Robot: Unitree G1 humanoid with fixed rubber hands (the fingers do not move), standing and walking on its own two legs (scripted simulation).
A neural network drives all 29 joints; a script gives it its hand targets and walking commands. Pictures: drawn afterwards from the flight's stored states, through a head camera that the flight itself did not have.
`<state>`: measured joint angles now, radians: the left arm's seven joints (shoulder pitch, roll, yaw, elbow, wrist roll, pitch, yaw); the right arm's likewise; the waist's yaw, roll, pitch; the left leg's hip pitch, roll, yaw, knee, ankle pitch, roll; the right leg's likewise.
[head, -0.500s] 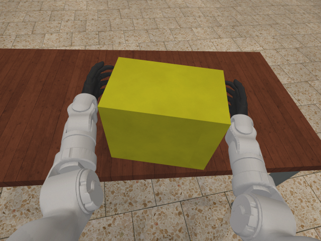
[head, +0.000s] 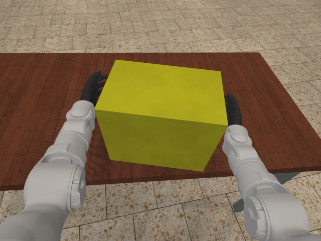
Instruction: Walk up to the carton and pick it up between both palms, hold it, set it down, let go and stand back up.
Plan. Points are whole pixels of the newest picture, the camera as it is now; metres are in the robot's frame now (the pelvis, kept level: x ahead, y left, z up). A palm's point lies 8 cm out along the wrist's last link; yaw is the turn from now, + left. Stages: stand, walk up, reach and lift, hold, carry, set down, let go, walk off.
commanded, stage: set down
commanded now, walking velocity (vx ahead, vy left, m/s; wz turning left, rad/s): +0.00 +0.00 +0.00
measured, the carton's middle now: (161, 118) +0.42 -0.04 +0.04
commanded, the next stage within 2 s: none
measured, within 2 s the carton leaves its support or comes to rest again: neither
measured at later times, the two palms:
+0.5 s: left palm (70, 85) +0.44 +0.17 +0.16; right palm (260, 112) +0.35 -0.26 +0.12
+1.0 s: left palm (48, 62) +0.44 +0.20 +0.23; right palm (281, 93) +0.35 -0.28 +0.19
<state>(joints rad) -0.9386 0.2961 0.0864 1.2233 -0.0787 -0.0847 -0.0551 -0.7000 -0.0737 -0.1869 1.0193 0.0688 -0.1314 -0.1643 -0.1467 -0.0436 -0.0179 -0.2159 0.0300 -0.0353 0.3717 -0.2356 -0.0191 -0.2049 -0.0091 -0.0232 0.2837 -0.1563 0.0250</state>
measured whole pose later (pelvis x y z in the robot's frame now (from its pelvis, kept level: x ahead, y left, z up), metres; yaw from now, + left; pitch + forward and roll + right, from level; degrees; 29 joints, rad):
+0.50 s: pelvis -0.03 -0.01 +0.00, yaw +0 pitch +3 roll -1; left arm -1.08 0.45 -0.13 1.36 -0.35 -0.06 -0.09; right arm -0.84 -0.23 -0.05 1.06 0.26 0.02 -0.17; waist -0.16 -0.03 -0.04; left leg -0.23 0.03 -0.04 0.40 -0.22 -0.02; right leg -0.23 -0.01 -0.02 0.34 -0.15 0.02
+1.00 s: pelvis -0.03 -0.01 +0.00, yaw +0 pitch +2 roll -1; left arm -1.23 0.56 -0.15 1.36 -0.37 0.11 -0.12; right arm -0.95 -0.34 -0.01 0.99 0.35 0.20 -0.17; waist -0.17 -0.03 -0.05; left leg -0.23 0.03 -0.04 0.40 -0.20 -0.02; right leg -0.23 -0.01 -0.02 0.34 -0.14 0.01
